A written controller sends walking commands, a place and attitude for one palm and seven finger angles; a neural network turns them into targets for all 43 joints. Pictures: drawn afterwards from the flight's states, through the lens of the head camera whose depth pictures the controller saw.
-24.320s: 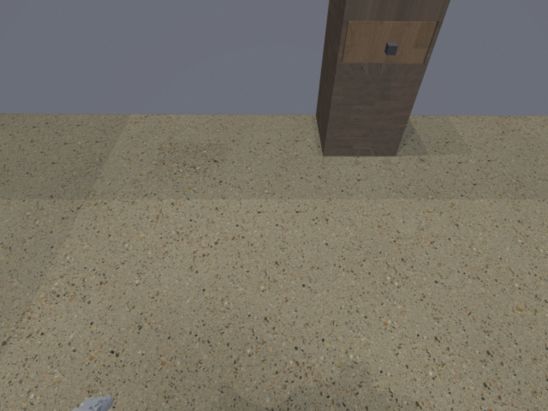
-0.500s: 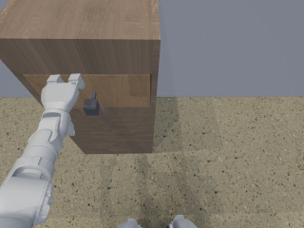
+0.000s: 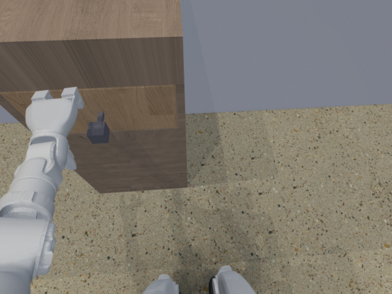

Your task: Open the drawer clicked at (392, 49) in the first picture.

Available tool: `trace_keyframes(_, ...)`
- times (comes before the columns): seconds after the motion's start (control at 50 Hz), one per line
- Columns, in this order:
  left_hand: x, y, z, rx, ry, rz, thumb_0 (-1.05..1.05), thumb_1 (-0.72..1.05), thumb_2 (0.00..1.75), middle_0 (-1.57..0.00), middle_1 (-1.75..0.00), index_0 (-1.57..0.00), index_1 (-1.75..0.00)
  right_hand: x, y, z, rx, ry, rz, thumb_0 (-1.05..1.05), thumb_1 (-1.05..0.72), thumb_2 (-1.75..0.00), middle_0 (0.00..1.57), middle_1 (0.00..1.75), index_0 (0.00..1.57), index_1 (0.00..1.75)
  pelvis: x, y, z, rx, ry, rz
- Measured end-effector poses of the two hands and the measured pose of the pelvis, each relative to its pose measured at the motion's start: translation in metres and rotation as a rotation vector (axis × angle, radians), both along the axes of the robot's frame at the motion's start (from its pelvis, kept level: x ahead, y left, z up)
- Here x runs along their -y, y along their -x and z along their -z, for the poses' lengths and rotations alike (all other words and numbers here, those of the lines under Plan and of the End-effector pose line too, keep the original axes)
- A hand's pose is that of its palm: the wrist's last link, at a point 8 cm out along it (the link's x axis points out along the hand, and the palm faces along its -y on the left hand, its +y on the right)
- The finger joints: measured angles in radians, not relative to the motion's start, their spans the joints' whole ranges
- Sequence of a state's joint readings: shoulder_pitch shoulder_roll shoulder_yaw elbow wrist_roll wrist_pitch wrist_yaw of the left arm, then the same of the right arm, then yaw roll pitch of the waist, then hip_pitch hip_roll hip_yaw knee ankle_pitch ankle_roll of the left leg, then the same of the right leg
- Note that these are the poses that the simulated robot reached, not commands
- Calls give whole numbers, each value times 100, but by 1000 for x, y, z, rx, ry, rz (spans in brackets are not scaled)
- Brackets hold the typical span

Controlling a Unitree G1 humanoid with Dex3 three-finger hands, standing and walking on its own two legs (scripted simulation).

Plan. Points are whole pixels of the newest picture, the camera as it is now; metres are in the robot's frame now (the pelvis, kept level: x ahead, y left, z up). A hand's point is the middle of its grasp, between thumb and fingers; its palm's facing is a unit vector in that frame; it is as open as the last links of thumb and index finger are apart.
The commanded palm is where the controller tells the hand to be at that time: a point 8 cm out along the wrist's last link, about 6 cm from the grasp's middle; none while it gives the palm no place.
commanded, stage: re-aim the fingers above the handle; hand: left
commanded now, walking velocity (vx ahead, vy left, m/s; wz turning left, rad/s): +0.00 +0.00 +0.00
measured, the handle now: (99, 125) +0.51 +0.23 -0.06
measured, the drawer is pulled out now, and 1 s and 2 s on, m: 0.00 0.00 0.00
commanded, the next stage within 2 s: lower the fingers behind the handle in 1.34 s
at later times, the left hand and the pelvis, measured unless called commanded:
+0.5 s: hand (78, 136) +0.45 +0.25 -0.01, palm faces -0.12 -0.03 -0.99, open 13.8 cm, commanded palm +0.45 +0.23 +0.06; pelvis +0.01 +0.00 +0.01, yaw +0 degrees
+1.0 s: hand (78, 134) +0.45 +0.25 +0.00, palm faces -0.09 -0.02 -1.00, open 13.8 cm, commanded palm +0.44 +0.23 +0.06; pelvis +0.01 +0.00 +0.01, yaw +1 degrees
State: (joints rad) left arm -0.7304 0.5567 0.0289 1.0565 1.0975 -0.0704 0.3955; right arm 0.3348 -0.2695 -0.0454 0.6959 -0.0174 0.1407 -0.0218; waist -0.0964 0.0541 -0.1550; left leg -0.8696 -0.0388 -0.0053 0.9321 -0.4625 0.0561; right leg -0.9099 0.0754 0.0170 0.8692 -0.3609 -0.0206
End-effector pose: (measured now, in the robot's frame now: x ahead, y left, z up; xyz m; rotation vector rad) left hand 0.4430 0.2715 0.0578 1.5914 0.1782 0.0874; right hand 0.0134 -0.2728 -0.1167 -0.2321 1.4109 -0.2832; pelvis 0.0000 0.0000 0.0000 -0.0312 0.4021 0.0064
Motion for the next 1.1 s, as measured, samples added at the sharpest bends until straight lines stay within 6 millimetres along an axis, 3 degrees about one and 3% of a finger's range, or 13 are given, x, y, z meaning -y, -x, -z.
trace_keyframes(0.12, 12, 5, 2, -77, 58, 64, 0, -48, 30, -31, -120, -32, -120, 0, -8, -7, 14, 13, -5, 0, -91, -90, 20, 30, 20, 30, 1, -6, -6, 16, 5, -14)
trace_keyframes(0.24, 35, -3, -4, 18, 94, 179, 0, -48, 30, -32, -120, -32, -120, 1, -24, -7, 55, 27, -24, 0, -91, -90, 20, 30, 20, 30, 1, -9, -2, 7, 8, -18)
trace_keyframes(0.34, 25, -8, -6, 82, 45, 95, 0, -48, 30, -31, -120, -32, -120, -3, -33, 0, 76, -3, -28, 0, -91, -90, 20, 30, 20, 30, -1, -9, 2, -5, 5, -4)
trace_keyframes(0.44, 18, 2, 4, -12, 10, 17, 0, -48, 30, -31, -120, -32, -120, -13, -36, 2, 72, -48, -22, 0, -91, -90, 20, 30, 20, 30, -3, -11, -4, 9, 4, -2)
trace_keyframes(0.54, 30, 7, 7, -67, 72, 77, 0, -48, 30, -31, -120, -32, -120, -18, -37, -5, 74, -37, -22, 0, -91, -90, 20, 30, 20, 30, -3, -14, -9, 31, 3, -14)
trace_keyframes(0.64, 41, -6, -6, 29, 81, 170, 0, -49, 30, -32, -120, -32, -120, -13, -37, -8, 81, -4, -31, 0, -91, -90, 21, 30, 20, 30, -3, -14, -5, 19, 7, -23)
trace_keyframes(0.74, 40, -13, -10, 90, 55, 132, 0, -48, 30, -33, -121, -32, -121, -9, -32, -2, 67, -14, -26, 0, -91, -90, 20, 30, 20, 30, -5, -13, -1, 7, 8, -8)
trace_keyframes(0.88, 29, 4, 4, -40, 32, 29, 0, -48, 30, -33, -121, -32, -121, -14, -27, -4, 62, -44, 3, 0, -91, -90, 20, 30, 20, 30, -5, -13, -9, 30, -2, 11)
trace_keyframes(0.98, 25, 9, 3, -50, 48, 85, 0, -48, 30, -32, -121, -32, -121, -13, -26, -9, 67, -18, -9, 0, -91, -90, 20, 30, 20, 30, -2, -10, -10, 36, 0, -9)
trace_keyframes(1.1, 34, 0, -9, 50, 50, 145, 0, -49, 30, -32, -120, -32, -120, -6, -26, -5, 66, 4, -33, 0, -91, -90, 20, 30, 20, 30, -2, -7, -3, 19, 9, -29)
